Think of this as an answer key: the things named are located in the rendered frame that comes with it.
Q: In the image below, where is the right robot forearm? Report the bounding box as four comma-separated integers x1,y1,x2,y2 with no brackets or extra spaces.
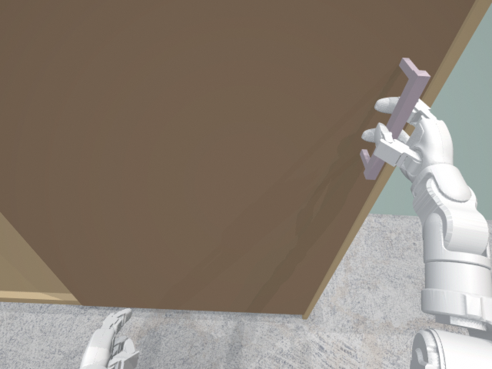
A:
411,164,492,341

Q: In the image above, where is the robot right upper arm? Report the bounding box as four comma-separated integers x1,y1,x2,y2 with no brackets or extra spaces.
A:
410,328,492,369

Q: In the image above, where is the handle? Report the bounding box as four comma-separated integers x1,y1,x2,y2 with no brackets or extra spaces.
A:
360,58,430,180

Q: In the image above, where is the robot left hand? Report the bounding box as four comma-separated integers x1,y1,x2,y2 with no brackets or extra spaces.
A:
79,308,139,369

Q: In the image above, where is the robot right hand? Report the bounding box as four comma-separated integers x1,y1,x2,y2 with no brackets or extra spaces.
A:
361,97,454,183

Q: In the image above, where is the wardrobe door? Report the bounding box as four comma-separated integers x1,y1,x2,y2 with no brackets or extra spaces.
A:
0,212,71,294
0,0,476,315

